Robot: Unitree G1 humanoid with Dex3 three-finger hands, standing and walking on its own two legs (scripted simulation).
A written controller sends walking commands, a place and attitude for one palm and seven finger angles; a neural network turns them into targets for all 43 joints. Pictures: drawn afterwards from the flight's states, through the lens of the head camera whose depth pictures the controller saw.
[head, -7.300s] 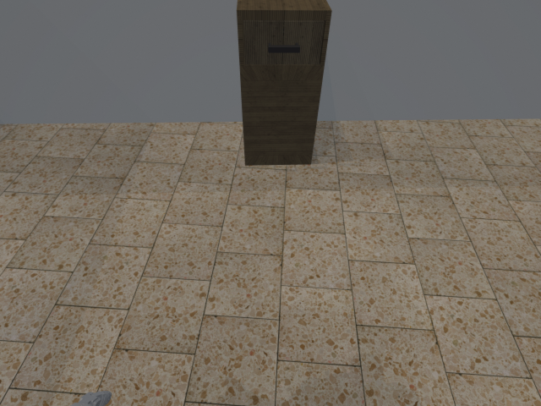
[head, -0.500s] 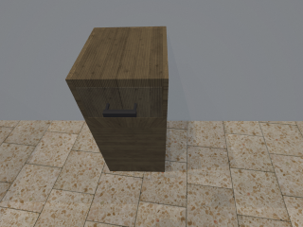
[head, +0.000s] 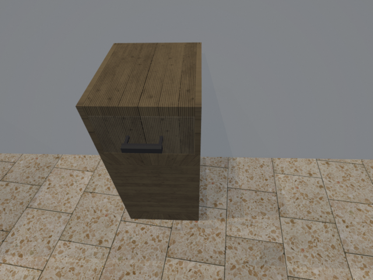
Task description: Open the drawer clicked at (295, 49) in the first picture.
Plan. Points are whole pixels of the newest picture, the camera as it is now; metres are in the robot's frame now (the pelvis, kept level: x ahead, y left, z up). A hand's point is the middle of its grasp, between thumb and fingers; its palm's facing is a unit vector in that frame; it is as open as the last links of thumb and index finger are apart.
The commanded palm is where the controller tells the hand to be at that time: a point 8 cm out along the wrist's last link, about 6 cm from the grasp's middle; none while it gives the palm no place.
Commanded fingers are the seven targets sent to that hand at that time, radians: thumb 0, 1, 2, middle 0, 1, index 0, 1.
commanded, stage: come to a stop and stand still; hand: left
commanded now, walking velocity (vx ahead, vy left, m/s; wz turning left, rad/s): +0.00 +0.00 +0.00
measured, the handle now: (143, 143) +0.55 +0.19 -0.09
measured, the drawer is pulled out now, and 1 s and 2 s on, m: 0.00 0.00 0.00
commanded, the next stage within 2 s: look again from close up in 0.08 s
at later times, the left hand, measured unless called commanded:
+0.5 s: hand out of the picture -0.01 +0.16 -0.17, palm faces +0.05 -0.98 -0.18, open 7.4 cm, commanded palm none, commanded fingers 0.00 0.90 0.90 -0.20 -0.30 -0.20 -0.30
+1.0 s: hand (102, 243) +0.21 +0.20 -0.03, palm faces -0.05 -0.56 -0.83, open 7.7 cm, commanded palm +0.13 +0.22 -0.04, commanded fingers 0.00 0.57 0.76 -0.22 -0.51 -0.22 -0.51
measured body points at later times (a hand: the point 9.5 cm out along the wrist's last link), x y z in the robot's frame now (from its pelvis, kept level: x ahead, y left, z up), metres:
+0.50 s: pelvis +0.01 +0.00 +0.00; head +0.01 -0.01 +0.45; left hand -0.01 +0.21 -0.16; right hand -0.01 -0.20 -0.17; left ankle -0.02 +0.14 -0.74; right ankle -0.02 -0.04 -0.74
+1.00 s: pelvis -0.01 +0.03 -0.02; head +0.00 -0.03 +0.43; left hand +0.20 +0.23 +0.01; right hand +0.14 -0.25 -0.13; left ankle -0.02 +0.14 -0.74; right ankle -0.02 -0.04 -0.74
